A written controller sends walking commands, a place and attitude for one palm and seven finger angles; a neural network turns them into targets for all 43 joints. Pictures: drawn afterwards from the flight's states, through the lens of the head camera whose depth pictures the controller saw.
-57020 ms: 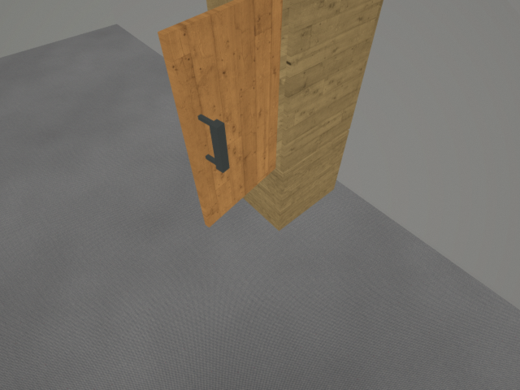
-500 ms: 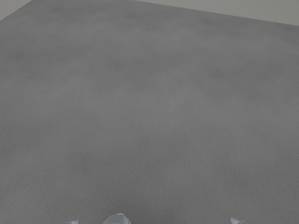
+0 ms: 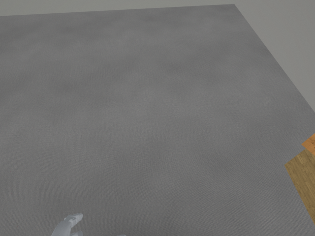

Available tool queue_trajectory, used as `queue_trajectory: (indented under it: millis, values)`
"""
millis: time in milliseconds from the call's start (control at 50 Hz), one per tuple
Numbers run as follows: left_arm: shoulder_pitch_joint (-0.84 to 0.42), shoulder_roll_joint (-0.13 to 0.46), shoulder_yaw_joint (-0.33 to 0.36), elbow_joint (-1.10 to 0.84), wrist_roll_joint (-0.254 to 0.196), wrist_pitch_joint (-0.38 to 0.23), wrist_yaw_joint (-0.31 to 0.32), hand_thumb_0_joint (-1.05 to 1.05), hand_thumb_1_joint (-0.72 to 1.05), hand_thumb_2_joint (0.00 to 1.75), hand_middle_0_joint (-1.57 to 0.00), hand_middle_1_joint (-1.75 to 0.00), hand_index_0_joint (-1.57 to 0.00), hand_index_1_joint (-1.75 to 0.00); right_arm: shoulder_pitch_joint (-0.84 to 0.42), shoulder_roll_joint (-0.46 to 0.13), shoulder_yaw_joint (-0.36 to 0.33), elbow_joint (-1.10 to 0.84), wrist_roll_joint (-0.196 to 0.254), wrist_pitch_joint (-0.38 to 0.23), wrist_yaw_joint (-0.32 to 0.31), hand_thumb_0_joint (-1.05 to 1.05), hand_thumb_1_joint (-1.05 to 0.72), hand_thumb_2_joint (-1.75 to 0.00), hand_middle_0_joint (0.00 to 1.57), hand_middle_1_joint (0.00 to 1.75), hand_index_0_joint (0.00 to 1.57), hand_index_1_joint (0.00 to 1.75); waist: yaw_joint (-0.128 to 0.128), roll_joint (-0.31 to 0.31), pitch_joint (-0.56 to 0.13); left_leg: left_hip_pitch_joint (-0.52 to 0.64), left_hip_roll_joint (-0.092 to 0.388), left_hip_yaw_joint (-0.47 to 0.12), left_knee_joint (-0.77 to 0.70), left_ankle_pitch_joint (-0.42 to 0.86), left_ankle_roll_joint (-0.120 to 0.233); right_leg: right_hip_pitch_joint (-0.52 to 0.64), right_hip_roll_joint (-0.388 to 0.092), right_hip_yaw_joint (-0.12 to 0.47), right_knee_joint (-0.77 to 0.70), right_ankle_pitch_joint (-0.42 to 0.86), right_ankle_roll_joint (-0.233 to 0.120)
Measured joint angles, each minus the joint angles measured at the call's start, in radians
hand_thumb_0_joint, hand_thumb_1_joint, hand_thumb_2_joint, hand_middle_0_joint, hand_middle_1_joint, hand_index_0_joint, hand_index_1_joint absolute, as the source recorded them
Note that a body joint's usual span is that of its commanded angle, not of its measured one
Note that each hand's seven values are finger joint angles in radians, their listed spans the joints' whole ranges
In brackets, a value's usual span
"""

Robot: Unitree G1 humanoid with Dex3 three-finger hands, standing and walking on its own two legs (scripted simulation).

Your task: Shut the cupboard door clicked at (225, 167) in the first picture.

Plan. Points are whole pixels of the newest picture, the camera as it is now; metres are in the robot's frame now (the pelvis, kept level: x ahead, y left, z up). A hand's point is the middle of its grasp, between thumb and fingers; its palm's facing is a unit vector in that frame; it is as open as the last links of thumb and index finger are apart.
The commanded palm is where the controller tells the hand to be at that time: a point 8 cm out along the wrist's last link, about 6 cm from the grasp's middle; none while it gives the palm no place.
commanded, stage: turn to face it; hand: left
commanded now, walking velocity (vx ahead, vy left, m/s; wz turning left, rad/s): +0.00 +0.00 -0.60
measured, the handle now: out of the picture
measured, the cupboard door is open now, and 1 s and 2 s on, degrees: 26 26 26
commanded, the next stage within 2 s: take the last steps up to it in 1.48 s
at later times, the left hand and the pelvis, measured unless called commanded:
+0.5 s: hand (87, 226) +0.16 +0.22 -0.16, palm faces -0.24 -0.95 -0.19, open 7.4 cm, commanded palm none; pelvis +0.03 +0.03 +0.02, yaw -17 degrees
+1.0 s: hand (130, 207) +0.21 +0.10 -0.13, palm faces -0.55 -0.79 -0.26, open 7.4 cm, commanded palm none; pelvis +0.02 -0.02 +0.02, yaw -34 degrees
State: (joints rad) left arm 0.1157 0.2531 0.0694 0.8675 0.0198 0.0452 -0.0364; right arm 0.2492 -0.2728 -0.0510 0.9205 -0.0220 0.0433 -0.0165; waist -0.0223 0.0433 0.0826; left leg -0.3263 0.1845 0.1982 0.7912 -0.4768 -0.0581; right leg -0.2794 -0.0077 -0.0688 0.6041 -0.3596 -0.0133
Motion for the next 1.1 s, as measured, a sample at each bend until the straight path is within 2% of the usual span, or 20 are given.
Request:
queue_trajectory:
  millis: [20,60,120,220,280,320,340,380,420,460,520,580,660,740,780,800,840,900,1000,1100]
  values:
    - [0.0,-0.012,-0.005,0.001,-0.001,-0.006,0.007,0.0,0.91,0.9,-0.2,-0.29,-0.19,-0.29,-0.011,-0.011,-0.004,0.006,0.001,0.012,-0.005,0.0,-0.9,-0.9,0.2,0.3,0.2,0.3,-0.004,0.015,0.007,-0.04,-0.018,-0.054,0.099,-0.046,-0.006,-0.007,0.009,0.005,0.015,-0.004,-0.006]
    - [0.01,-0.026,-0.012,0.0,-0.004,-0.011,0.019,0.0,0.91,0.9,-0.2,-0.29,-0.2,-0.29,-0.031,-0.018,-0.007,0.013,0.003,0.024,-0.014,0.0,-0.9,-0.9,0.2,0.3,0.2,0.3,-0.006,0.019,0.014,-0.109,-0.059,-0.115,0.257,-0.054,-0.019,-0.002,0.017,0.026,0.0,0.018,-0.007]
    - [0.029,-0.035,-0.018,0.008,-0.005,-0.007,0.028,0.0,0.91,0.9,-0.2,-0.3,-0.2,-0.29,-0.052,-0.011,-0.003,0.004,0.003,0.019,-0.01,0.0,-0.91,-0.9,0.2,0.3,0.2,0.29,-0.007,0.002,0.013,-0.167,-0.085,-0.142,0.32,0.017,-0.035,0.018,0.023,0.059,-0.058,0.058,-0.009]
    - [0.055,-0.037,-0.021,0.018,0.0,-0.001,0.025,0.0,0.9,0.9,-0.2,-0.3,-0.2,-0.29,-0.075,0.014,0.005,-0.025,0.005,0.011,-0.002,0.0,-0.91,-0.9,0.2,0.3,0.2,0.29,0.005,-0.031,-0.001,-0.164,-0.108,-0.159,0.192,0.057,-0.043,0.029,0.035,0.11,-0.101,0.081,-0.006]
    - [0.066,-0.031,-0.015,0.022,0.002,0.002,0.023,0.0,0.9,0.9,-0.2,-0.3,-0.2,-0.3,-0.092,0.028,0.012,-0.039,0.009,0.003,-0.002,0.0,-0.91,-0.9,0.2,0.3,0.2,0.29,0.021,-0.052,-0.005,-0.116,-0.128,-0.163,0.05,0.057,-0.038,0.02,0.042,0.147,-0.09,0.077,0.005]
    - [0.073,-0.024,-0.009,0.027,0.001,0.008,0.023,0.0,0.9,0.9,-0.2,-0.3,-0.2,-0.3,-0.098,0.037,0.017,-0.05,0.012,-0.008,-0.005,0.0,-0.91,-0.9,0.2,0.3,0.2,0.3,0.027,-0.066,-0.01,-0.059,-0.143,-0.16,-0.089,0.114,-0.032,0.006,0.048,0.172,-0.063,0.063,0.018]
    - [0.079,-0.021,-0.007,0.027,-0.003,0.013,0.023,0.0,0.9,0.9,-0.2,-0.3,-0.2,-0.3,-0.095,0.036,0.021,-0.058,0.012,-0.018,-0.005,0.0,-0.91,-0.9,0.2,0.3,0.2,0.3,0.028,-0.064,-0.018,-0.021,-0.141,-0.16,-0.183,0.161,-0.023,-0.008,0.059,0.181,-0.039,0.05,0.026]
    - [0.075,-0.005,0.003,0.03,-0.009,0.024,0.022,0.0,0.9,0.9,-0.2,-0.3,-0.2,-0.3,-0.096,0.048,0.03,-0.065,0.003,-0.032,-0.008,0.0,-0.9,-0.9,0.2,0.3,0.2,0.3,0.032,-0.088,-0.015,-0.02,-0.143,-0.135,-0.182,0.181,0.038,-0.06,0.059,0.184,0.09,-0.047,0.026]
    - [0.07,0.008,0.011,0.036,-0.005,0.031,0.019,0.01,0.9,0.9,-0.2,-0.3,-0.2,-0.29,-0.091,0.058,0.042,-0.073,-0.006,-0.038,-0.01,0.0,-0.9,-0.9,0.2,0.3,0.2,0.3,0.038,-0.093,-0.008,-0.008,-0.125,-0.106,-0.175,0.169,0.073,-0.129,0.06,0.148,0.301,-0.148,0.037]
    - [0.063,0.019,0.02,0.04,-0.002,0.034,0.011,0.01,0.91,0.9,-0.2,-0.3,-0.2,-0.29,-0.077,0.066,0.049,-0.076,-0.01,-0.04,-0.014,0.0,-0.9,-0.89,0.2,0.3,0.2,0.3,0.037,-0.093,-0.003,0.021,-0.109,-0.085,-0.207,0.177,0.08,-0.177,0.047,0.109,0.462,-0.146,0.053]
    - [0.054,0.027,0.028,0.037,-0.003,0.039,0.002,0.01,0.91,0.9,-0.2,-0.29,-0.2,-0.29,-0.057,0.071,0.051,-0.071,-0.01,-0.039,-0.017,0.0,-0.9,-0.89,0.2,0.3,0.2,0.3,0.037,-0.084,0.001,0.06,-0.088,-0.052,-0.261,0.199,0.076,-0.204,0.016,0.072,0.546,-0.105,0.072]
    - [0.044,0.028,0.031,0.031,-0.003,0.046,-0.004,0.01,0.91,0.9,-0.2,-0.29,-0.19,-0.29,-0.038,0.07,0.046,-0.057,-0.01,-0.038,-0.015,0.0,-0.9,-0.89,0.21,0.3,0.2,0.3,0.031,-0.069,0.001,0.082,-0.066,-0.021,-0.286,0.205,0.071,-0.195,-0.011,0.051,0.503,-0.089,0.08]
    - [0.026,0.02,0.026,0.026,-0.002,0.047,-0.007,0.01,0.91,0.9,-0.19,-0.29,-0.19,-0.29,-0.017,0.058,0.031,-0.032,-0.011,-0.031,-0.009,0.0,-0.9,-0.89,0.21,0.3,0.2,0.3,0.016,-0.046,0.002,0.091,-0.036,0.023,-0.275,0.192,0.056,-0.145,-0.03,0.026,0.346,-0.092,0.074]
    - [0.007,0.008,0.014,0.017,-0.001,0.035,-0.008,0.01,0.91,0.9,-0.19,-0.29,-0.19,-0.29,0.001,0.033,0.014,-0.01,-0.011,-0.023,-0.001,0.0,-0.9,-0.89,0.21,0.3,0.2,0.3,-0.002,-0.02,0.004,0.08,0.001,0.064,-0.208,0.151,0.028,-0.054,-0.019,-0.007,0.129,-0.037,0.051]
    - [0.009,0.008,0.005,0.005,0.001,0.015,-0.007,0.0,0.91,0.9,-0.19,-0.29,-0.19,-0.29,0.018,0.018,0.005,-0.004,-0.004,-0.014,0.004,0.0,-0.9,-0.89,0.21,0.3,0.2,0.3,-0.003,-0.018,-0.007,0.049,0.015,0.073,-0.121,0.109,0.01,0.006,-0.015,-0.008,-0.009,0.048,0.016]
    - [0.004,-0.003,0.001,0.008,0.0,0.003,0.0,0.0,0.91,0.9,-0.2,-0.29,-0.19,-0.29,0.013,0.004,-0.001,0.003,-0.001,-0.003,0.003,0.0,-0.9,-0.89,0.21,0.3,0.2,0.3,-0.005,0.001,-0.002,0.014,0.016,0.029,-0.035,0.036,-0.001,-0.004,-0.003,-0.005,0.011,0.028,-0.001]
    - [0.008,-0.025,-0.01,0.008,-0.003,-0.011,0.013,0.0,0.91,0.9,-0.2,-0.29,-0.2,-0.29,-0.006,-0.016,-0.007,0.016,0.002,0.021,-0.007,0.0,-0.9,-0.9,0.2,0.3,0.2,0.3,-0.008,0.023,0.006,-0.066,-0.023,-0.074,0.16,-0.052,-0.013,-0.013,0.011,0.009,0.03,0.004,-0.016]
    - [0.027,-0.043,-0.018,0.013,-0.006,-0.011,0.027,0.0,0.91,0.9,-0.2,-0.29,-0.2,-0.29,-0.036,-0.021,-0.007,0.016,0.002,0.025,-0.011,0.0,-0.91,-0.9,0.2,0.3,0.2,0.29,-0.007,0.017,0.009,-0.148,-0.068,-0.133,0.315,-0.004,-0.031,0.007,0.02,0.047,-0.028,0.037,-0.015]
    - [0.052,-0.047,-0.024,0.028,-0.004,-0.008,0.027,0.0,0.9,0.9,-0.2,-0.3,-0.2,-0.29,-0.068,0.001,0.002,-0.016,0.002,0.013,-0.003,0.0,-0.91,-0.9,0.2,0.3,0.2,0.29,-0.001,-0.014,-0.003,-0.181,-0.096,-0.159,0.257,0.067,-0.048,0.029,0.035,0.101,-0.104,0.081,-0.022]
    - [0.071,-0.04,-0.017,0.033,0.0,-0.005,0.026,0.0,0.9,0.9,-0.2,-0.3,-0.2,-0.3,-0.102,0.022,0.01,-0.037,0.008,0.007,-0.002,0.0,-0.91,-0.9,0.2,0.3,0.2,0.29,0.023,-0.039,-0.008,-0.136,-0.126,-0.171,0.096,0.058,-0.044,0.029,0.054,0.155,-0.113,0.086,-0.014]
